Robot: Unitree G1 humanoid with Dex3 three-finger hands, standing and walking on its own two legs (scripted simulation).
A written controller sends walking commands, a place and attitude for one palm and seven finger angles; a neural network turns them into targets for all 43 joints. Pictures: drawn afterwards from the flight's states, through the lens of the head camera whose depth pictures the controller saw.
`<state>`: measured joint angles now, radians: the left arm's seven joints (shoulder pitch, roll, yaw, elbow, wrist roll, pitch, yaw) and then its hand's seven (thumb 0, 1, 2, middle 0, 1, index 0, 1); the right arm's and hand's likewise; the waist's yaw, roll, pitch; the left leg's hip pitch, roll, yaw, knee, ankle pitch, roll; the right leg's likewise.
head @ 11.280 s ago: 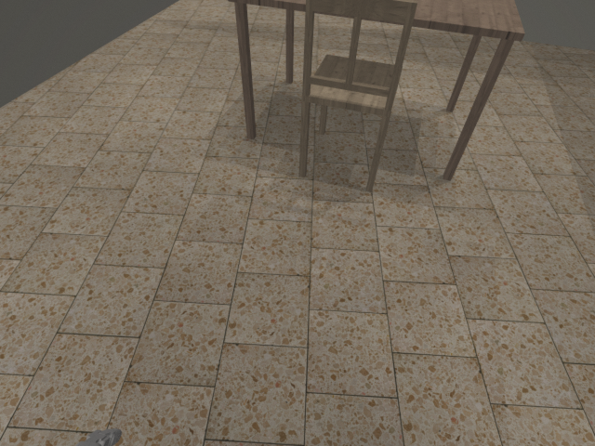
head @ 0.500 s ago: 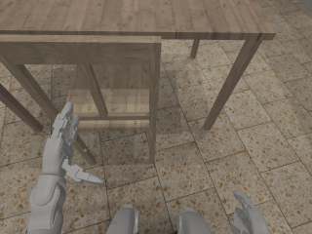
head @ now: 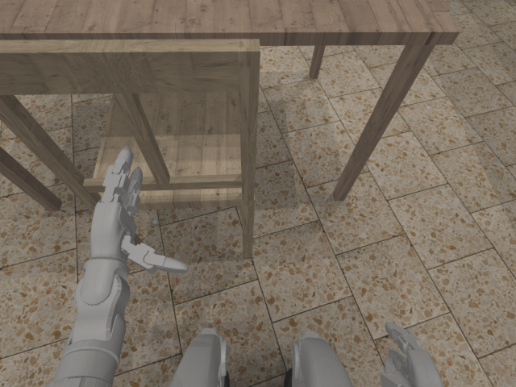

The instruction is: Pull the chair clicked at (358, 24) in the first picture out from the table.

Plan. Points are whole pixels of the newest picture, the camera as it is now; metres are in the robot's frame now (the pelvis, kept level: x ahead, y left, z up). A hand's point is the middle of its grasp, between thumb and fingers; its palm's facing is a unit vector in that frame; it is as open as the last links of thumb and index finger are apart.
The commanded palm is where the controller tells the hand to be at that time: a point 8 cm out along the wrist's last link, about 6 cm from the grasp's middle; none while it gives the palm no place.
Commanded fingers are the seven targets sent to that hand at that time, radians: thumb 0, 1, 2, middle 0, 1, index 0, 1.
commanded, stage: aim the fingers beside a spindle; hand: left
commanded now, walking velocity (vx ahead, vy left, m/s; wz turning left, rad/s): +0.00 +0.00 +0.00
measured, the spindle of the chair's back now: (147, 142) +0.51 +0.21 +0.01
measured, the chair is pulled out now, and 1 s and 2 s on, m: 0.00 0.00 0.00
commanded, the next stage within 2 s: none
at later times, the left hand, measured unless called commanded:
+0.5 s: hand (151, 217) +0.36 +0.17 +0.02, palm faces +0.09 -0.99 -0.05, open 16.9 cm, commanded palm +0.33 +0.22 +0.02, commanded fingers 0.00 -0.50 0.30 -0.06 -0.08 -0.06 -0.08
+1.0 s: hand (153, 222) +0.35 +0.17 +0.02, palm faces +0.07 -1.00 -0.02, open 16.9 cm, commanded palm +0.33 +0.22 +0.02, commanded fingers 0.00 -0.50 0.30 -0.06 -0.08 -0.06 -0.08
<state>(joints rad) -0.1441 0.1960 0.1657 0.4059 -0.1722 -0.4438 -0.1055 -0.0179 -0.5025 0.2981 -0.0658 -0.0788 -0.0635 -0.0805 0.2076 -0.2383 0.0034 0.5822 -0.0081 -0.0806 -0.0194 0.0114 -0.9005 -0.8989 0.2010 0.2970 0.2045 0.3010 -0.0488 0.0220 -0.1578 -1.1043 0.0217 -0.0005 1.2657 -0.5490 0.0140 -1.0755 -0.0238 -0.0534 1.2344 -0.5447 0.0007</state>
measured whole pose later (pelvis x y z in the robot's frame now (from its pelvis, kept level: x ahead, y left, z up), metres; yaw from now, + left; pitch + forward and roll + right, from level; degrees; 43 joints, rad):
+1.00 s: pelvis +0.00 +0.00 +0.00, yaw +0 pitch +22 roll -2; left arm -0.16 0.20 0.19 0.47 -0.18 -0.50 -0.10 -0.02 -0.50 0.30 -0.07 -0.08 -0.06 -0.08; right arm 0.22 -0.23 0.00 0.58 -0.01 -0.03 0.00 0.01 -0.90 -0.90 0.20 0.30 0.20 0.30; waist -0.05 0.02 -0.17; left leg -1.12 0.03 0.00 1.27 -0.55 0.01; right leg -1.10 -0.02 -0.05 1.25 -0.54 0.00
